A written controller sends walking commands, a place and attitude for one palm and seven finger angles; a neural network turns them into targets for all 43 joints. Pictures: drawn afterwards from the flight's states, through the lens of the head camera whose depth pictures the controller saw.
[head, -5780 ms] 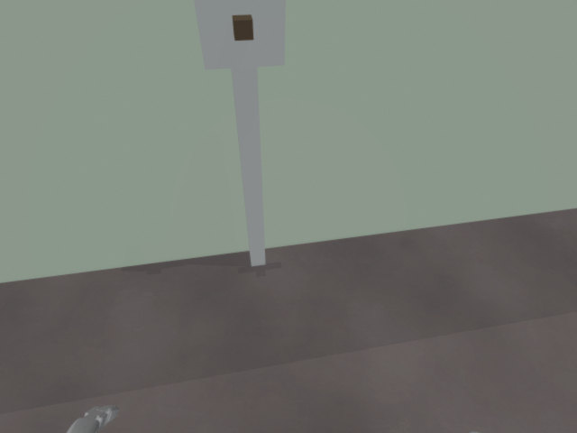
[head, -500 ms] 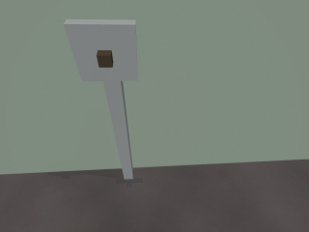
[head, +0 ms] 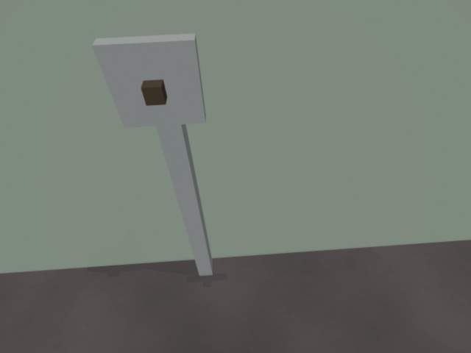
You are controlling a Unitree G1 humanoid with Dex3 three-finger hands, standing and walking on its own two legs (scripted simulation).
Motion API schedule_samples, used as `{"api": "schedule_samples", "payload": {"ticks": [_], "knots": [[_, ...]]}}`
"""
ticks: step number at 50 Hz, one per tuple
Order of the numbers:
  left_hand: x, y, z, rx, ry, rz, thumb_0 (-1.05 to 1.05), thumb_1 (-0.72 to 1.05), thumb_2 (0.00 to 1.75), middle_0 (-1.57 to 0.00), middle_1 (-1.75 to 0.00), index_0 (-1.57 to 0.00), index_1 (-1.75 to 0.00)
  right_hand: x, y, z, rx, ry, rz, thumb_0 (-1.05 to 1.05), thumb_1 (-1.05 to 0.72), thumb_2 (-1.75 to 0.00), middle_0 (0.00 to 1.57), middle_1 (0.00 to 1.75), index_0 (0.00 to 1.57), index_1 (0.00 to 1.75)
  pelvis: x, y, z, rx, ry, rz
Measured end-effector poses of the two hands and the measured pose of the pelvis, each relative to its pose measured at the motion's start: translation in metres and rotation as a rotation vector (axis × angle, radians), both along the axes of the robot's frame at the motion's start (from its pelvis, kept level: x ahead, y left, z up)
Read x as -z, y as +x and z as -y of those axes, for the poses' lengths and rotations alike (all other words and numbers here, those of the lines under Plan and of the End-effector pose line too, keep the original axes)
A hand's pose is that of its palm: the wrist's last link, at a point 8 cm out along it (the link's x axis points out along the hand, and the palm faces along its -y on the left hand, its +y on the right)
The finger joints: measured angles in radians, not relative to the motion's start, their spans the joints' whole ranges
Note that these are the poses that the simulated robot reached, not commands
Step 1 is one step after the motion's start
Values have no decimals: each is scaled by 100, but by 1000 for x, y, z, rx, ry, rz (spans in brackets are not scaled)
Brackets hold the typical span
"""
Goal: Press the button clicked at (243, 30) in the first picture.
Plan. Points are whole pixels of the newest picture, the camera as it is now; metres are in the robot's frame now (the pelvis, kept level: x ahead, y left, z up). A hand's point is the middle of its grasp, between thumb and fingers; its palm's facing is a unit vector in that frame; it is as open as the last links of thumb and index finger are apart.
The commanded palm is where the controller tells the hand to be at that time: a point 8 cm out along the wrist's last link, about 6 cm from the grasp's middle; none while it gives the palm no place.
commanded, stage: look again from close up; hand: left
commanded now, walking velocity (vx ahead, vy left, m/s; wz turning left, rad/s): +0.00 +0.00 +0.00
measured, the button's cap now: (154, 91) +0.54 +0.19 +0.18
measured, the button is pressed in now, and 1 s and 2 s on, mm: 0 0 0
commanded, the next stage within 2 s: shuffle to correct the standing spot in 0.06 s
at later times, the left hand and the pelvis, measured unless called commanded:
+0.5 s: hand out of the picture -0.01 +0.13 -0.19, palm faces +0.10 -0.98 -0.14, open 7.4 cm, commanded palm none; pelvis +0.04 -0.03 -0.01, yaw +4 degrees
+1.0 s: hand out of the picture +0.10 +0.13 -0.17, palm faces +0.17 -0.96 -0.24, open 7.3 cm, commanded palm none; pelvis +0.08 -0.06 +0.00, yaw +7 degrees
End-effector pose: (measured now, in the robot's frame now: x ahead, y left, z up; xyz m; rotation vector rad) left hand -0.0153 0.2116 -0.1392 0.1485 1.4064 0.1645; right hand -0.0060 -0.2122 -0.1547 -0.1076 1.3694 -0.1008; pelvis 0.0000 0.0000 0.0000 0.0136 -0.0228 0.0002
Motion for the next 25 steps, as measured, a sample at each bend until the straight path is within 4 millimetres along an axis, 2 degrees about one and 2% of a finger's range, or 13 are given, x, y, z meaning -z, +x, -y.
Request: {"api": "schedule_samples", "payload": {"ticks": [10,16,20,25], "knots": [[3,-6,24,-9,-27,-27,1,91,90,-20,-29,-20,-30,-5,-7,20,1,-15,-51,1,-91,-90,20,30,20,30,-2,1,19,-5,0,-11],[9,-3,34,-29,-39,-32,1,91,90,-20,-29,-20,-30,-3,-6,28,-6,-15,-82,1,-91,-90,20,30,20,30,3,10,29,-25,-3,-17],[15,-1,36,-64,-47,-38,1,91,90,-20,-29,-20,-30,-2,2,31,-18,-21,-106,1,-91,-90,20,30,20,30,8,22,32,-48,-17,-28],[25,3,35,-93,-63,-73,1,91,90,-20,-29,-20,-30,-3,24,29,-22,-38,-100,1,-91,-90,20,30,20,30,13,44,31,-62,-14,-41]]}}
